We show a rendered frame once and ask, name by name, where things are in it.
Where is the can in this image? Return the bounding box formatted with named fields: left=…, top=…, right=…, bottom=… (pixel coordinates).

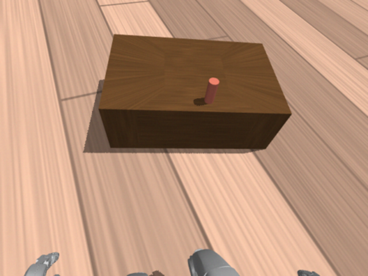
left=204, top=78, right=219, bottom=104

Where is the left robot hand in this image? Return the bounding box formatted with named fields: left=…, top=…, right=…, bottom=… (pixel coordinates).
left=24, top=252, right=60, bottom=276

